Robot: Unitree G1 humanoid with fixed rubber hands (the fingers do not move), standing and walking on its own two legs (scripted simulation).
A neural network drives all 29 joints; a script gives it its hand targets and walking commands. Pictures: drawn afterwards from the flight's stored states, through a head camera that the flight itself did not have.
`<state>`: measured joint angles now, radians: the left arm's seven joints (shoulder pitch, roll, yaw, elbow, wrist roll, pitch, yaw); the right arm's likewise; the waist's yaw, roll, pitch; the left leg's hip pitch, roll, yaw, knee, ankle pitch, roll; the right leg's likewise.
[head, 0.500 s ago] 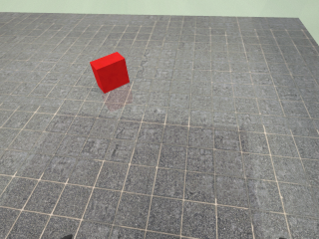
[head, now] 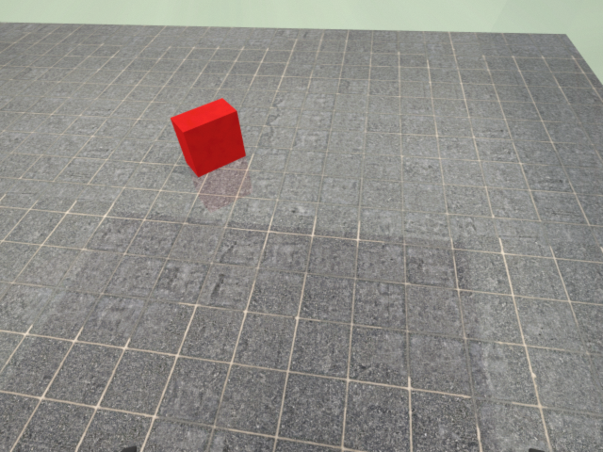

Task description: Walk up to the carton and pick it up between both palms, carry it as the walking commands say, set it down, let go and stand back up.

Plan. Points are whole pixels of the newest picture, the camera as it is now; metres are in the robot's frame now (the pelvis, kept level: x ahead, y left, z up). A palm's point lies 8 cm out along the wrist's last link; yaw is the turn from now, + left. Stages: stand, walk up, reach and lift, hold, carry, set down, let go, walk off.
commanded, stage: stand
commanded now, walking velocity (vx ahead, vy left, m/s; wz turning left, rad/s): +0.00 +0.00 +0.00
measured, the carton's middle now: (210, 137) +1.64 +0.54 -0.65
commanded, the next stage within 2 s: walk up in 0.18 s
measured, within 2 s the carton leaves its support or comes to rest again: neither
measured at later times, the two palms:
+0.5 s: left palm out of the picture +0.05 +0.31 -0.11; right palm out of the picture +0.10 -0.28 -0.12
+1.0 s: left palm (85, 386) +0.24 +0.39 -0.13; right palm (398, 409) +0.20 -0.11 -0.13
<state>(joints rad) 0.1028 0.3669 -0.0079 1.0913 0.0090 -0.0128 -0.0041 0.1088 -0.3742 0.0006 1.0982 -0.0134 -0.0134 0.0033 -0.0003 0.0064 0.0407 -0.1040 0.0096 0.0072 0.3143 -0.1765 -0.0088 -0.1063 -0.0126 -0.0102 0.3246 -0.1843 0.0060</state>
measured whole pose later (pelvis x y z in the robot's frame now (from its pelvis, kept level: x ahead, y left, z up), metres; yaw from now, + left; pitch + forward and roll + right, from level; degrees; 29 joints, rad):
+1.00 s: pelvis +0.19 +0.13 +0.00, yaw +14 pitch -1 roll -1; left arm 0.12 0.24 0.05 0.98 0.03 -0.02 -0.06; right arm 0.37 -0.17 -0.02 1.08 -0.02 -0.06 0.02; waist -0.05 -0.01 0.05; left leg -0.04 0.07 0.07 0.29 -0.23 -0.02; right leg -0.56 -0.13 -0.11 0.82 -0.10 0.07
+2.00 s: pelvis +0.70 +0.27 +0.00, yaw +16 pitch -1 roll -2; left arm 0.13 0.24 0.07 0.95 0.03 -0.01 -0.04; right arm 0.38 -0.20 -0.04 1.09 -0.02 -0.08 0.01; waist -0.04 -0.01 0.04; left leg -0.07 0.08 0.14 0.28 -0.20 -0.01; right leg -0.60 -0.14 -0.10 0.89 -0.07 0.05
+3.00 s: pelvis +1.12 +0.42 +0.00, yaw +15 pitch +0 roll -1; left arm 0.22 0.22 0.07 1.00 0.03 0.01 -0.01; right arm 0.25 -0.18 -0.04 1.06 -0.02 -0.06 0.00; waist -0.02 -0.02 0.03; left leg -0.21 0.09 0.15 0.35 -0.13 0.01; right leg -0.50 -0.11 -0.12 0.96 -0.27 0.04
